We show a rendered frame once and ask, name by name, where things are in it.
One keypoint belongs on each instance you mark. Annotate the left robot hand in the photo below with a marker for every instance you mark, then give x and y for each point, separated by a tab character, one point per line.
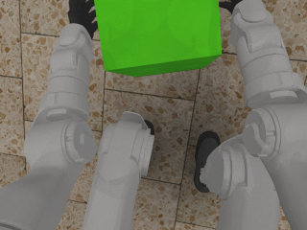
79	14

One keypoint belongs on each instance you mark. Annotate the robot left forearm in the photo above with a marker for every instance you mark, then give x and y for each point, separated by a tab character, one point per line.
68	78

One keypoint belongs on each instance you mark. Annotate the right robot upper arm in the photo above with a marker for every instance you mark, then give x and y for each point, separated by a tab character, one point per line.
277	134

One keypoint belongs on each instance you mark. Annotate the robot right shin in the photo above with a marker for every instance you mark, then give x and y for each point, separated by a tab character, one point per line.
206	172

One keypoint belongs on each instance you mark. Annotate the right robot hand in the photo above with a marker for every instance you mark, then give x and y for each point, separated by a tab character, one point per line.
229	5

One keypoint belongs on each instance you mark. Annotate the left robot upper arm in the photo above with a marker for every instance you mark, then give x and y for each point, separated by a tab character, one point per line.
56	153

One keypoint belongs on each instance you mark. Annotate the robot right forearm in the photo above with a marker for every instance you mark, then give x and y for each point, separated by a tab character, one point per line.
263	59

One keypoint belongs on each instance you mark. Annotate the carton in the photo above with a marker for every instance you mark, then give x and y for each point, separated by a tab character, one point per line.
150	37

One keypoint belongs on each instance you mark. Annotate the robot right thigh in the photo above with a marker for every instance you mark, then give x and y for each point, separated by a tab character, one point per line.
250	201

